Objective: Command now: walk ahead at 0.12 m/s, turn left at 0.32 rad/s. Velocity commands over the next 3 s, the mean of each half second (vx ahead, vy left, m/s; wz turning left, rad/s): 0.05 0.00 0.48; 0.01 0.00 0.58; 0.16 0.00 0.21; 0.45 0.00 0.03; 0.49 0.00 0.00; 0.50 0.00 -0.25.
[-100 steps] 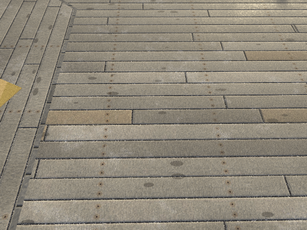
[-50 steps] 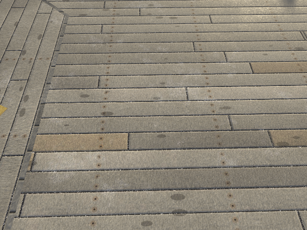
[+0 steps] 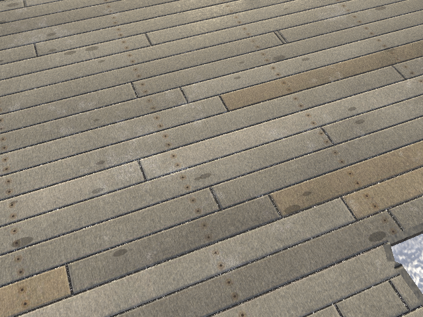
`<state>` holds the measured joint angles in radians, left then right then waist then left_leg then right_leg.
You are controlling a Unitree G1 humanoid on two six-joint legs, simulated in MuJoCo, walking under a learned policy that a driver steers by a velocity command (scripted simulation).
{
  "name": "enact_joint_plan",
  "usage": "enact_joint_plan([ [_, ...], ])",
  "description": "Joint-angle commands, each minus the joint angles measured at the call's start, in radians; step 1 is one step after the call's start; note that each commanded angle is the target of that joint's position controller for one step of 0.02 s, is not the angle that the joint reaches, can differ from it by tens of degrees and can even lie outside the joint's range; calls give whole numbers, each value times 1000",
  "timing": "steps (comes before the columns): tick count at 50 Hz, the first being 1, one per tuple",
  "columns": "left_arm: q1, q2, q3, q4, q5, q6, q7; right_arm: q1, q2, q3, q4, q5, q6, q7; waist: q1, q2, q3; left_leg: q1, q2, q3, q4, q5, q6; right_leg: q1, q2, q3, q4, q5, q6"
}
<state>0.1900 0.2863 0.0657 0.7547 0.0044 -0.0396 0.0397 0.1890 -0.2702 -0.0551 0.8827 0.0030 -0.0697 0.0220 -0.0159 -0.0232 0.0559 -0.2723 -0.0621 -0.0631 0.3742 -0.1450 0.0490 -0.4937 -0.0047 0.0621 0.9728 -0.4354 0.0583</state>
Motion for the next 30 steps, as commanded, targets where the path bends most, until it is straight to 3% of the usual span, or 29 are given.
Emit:
enact_joint_plan([
  [1,54,72,20,-58,-5,7,15,-41,-225,-59,-77,11,14,-22,35,143,-174,105,250,-220,-46,607,202,47,14,1,-143,83,18],
  [4,-9,75,21,-76,-7,24,14,-39,-218,-61,-85,26,40,-35,24,149,-169,53,225,-239,-48,435,165,106,36,11,-233,171,21],
  [7,-61,84,24,-100,-12,21,7,-34,-209,-60,-91,28,60,-42,14,167,-138,46,204,-299,-25,277,142,143,55,25,-343,176,16],
  [10,-3,111,39,-89,-14,-4,-6,-68,-182,-49,-118,31,76,-55,62,166,-127,31,149,-345,69,173,77,296,29,24,-617,349,-20],
  [11,27,166,52,-93,0,-7,0,-34,-136,-33,-128,19,76,-57,50,89,-174,-45,106,-306,184,5,28,427,-118,118,-626,457,-74],
  [12,-1,233,62,-113,22,6,8,56,-76,-19,-133,6,69,-55,-15,-171,-195,-237,-40,-143,394,-411,-33,548,-335,344,-600,765,-208],
  [13,28,196,56,-108,40,11,-1,76,-144,-35,-138,7,61,-53,5,-235,-223,-307,-30,-74,610,-577,-73,515,-442,479,-618,837,-330],
  [14,-4,148,41,-123,32,8,-4,87,-206,-56,-123,15,64,-52,-1,-150,-187,-322,14,-84,741,-520,-95,481,-402,400,-615,809,-332],
  [15,-46,117,32,-127,23,7,-6,81,-217,-66,-110,21,78,-55,-11,-101,-154,-335,34,-67,794,-452,-114,449,-331,283,-605,759,-289],
  [16,-77,109,28,-132,14,8,-6,80,-208,-69,-106,21,94,-60,-16,-87,-136,-338,49,-55,815,-396,-130,421,-289,212,-610,696,-261],
  [18,-86,120,28,-122,14,13,-2,51,-166,-59,-134,22,112,-56,-8,-110,-104,-319,58,-13,823,-315,-154,355,-248,118,-635,704,-266],
  [22,-44,143,40,-104,14,26,12,-29,-127,-42,-208,22,112,-39,30,-139,-127,-312,90,23,648,-257,-164,425,-273,58,-652,685,-295],
  [25,-63,177,52,-105,7,32,7,-47,-120,-35,-241,17,113,-22,35,-142,-149,-204,105,63,506,-229,-144,399,-290,7,-650,671,-292],
  [28,-59,195,59,-96,-7,32,-6,-50,-138,-43,-264,18,122,-7,38,-154,-139,-131,93,106,383,-216,-110,390,-307,-18,-629,624,-275],
  [30,-70,203,62,-90,-26,31,-11,-24,-139,-50,-268,18,129,3,13,-148,-131,-58,80,131,239,-144,-71,378,-310,-38,-576,577,-238],
])
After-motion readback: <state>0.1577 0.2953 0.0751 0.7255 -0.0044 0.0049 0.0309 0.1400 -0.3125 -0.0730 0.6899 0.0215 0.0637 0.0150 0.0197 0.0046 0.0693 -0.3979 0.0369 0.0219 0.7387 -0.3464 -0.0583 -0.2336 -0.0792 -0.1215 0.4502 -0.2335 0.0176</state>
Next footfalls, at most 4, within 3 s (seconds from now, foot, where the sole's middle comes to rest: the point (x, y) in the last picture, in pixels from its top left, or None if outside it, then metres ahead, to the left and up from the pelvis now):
0.22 right None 0.16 -0.13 -0.78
0.64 left None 0.08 0.12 -0.78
1.14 right None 0.20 -0.07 -0.78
1.50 left None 0.09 0.18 -0.78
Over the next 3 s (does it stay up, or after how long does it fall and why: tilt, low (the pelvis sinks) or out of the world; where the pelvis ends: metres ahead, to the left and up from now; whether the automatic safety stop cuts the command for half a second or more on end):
stays up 0.73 0.56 -0.01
